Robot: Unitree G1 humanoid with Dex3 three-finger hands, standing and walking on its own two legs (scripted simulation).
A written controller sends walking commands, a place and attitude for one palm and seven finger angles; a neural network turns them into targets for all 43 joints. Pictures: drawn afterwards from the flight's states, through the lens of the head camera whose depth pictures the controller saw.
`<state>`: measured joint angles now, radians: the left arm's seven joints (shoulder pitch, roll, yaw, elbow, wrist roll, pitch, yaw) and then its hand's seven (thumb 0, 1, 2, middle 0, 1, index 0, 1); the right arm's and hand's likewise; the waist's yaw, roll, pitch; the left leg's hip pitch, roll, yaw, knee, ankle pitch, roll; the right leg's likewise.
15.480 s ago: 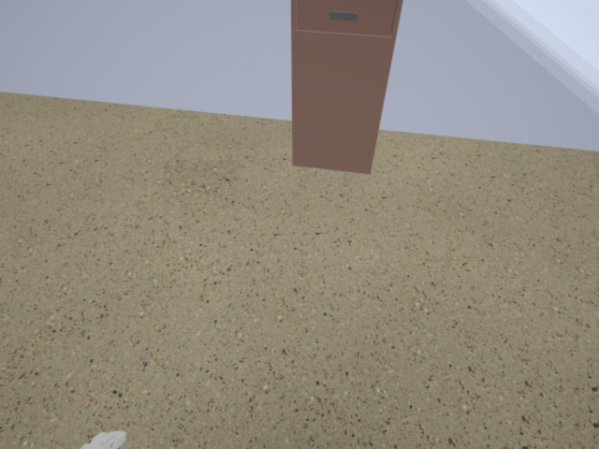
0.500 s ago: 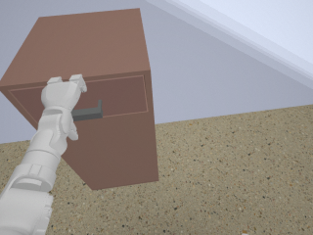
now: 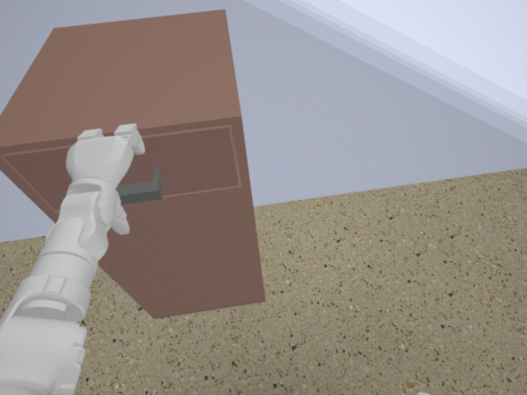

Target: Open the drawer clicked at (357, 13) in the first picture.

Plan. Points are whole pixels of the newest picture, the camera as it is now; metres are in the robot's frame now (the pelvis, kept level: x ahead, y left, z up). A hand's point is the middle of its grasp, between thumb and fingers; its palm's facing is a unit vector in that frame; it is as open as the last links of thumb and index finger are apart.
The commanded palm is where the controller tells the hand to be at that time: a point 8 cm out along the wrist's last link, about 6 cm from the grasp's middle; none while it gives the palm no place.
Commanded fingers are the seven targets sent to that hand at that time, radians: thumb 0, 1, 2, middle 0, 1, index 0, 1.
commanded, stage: move the hooked fingers above the handle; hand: left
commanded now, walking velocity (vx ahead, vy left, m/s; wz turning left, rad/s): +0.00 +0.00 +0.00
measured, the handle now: (133, 184) +0.47 +0.26 +0.03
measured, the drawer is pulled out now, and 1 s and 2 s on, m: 0.00 0.00 0.00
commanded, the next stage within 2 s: none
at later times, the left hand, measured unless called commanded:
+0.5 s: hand (126, 178) +0.43 +0.24 +0.09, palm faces +0.09 -0.03 -1.00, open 13.8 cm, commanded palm +0.40 +0.27 +0.15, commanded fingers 0.00 -0.50 0.30 -0.30 -1.20 -0.30 -1.20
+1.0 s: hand (124, 186) +0.42 +0.24 +0.09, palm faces +0.05 -0.05 -1.00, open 13.8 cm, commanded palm +0.40 +0.27 +0.15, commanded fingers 0.00 -0.50 0.30 -0.30 -1.20 -0.30 -1.20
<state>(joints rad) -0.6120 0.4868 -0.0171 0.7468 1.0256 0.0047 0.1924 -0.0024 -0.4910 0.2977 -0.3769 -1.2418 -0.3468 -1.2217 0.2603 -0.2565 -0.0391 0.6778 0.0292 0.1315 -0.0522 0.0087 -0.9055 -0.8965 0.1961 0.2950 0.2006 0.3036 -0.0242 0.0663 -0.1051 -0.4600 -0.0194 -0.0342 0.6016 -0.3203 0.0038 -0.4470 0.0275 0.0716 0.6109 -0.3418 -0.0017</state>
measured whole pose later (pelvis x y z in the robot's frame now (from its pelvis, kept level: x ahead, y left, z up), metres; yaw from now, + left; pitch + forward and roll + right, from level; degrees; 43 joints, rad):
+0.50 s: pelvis +0.00 +0.01 +0.00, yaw +0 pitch +11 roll +0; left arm -0.62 0.47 -0.04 0.71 1.03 -0.05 0.21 0.00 -0.49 0.30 -0.39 -1.25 -0.32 -1.20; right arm 0.24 -0.26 -0.05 0.68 0.02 0.12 -0.05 0.01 -0.91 -0.90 0.20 0.29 0.20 0.30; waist -0.03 0.05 -0.11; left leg -0.49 -0.03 -0.04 0.63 -0.33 0.01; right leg -0.47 0.02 0.06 0.63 -0.35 0.00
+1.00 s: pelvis -0.01 +0.01 +0.00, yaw +2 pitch +10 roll -1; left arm -0.63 0.49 -0.08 0.67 1.01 -0.14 0.15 0.00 -0.49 0.30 -0.32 -1.21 -0.33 -1.20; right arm 0.27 -0.28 -0.07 0.69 0.02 0.10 -0.07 0.01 -0.90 -0.90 0.20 0.30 0.20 0.30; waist -0.02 0.03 -0.09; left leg -0.51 -0.04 -0.06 0.66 -0.33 0.02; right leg -0.47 0.01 0.04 0.63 -0.34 0.01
